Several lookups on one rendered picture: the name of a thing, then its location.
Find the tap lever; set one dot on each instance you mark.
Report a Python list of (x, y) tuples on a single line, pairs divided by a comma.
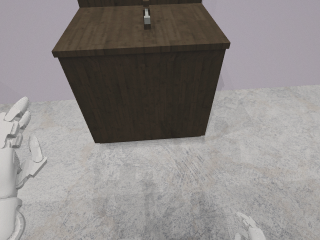
[(147, 19)]

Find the left robot forearm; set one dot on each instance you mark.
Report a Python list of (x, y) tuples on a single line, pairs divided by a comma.
[(12, 222)]

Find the counter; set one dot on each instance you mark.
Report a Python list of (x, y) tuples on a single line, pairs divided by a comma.
[(135, 81)]

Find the robot right hand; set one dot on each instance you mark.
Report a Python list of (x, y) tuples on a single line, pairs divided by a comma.
[(254, 233)]

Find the robot left hand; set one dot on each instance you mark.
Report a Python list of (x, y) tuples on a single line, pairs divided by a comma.
[(12, 125)]

